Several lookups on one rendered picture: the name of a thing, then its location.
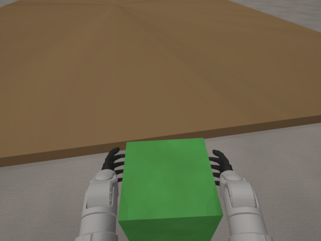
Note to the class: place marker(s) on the robot right hand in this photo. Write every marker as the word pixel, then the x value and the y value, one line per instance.
pixel 222 161

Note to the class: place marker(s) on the carton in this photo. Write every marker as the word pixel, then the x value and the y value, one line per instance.
pixel 168 192

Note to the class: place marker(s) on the robot left hand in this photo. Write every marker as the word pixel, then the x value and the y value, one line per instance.
pixel 110 159

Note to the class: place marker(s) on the robot left forearm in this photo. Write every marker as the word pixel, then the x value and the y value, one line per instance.
pixel 99 213

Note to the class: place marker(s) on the robot right forearm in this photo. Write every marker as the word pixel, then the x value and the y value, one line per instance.
pixel 243 212

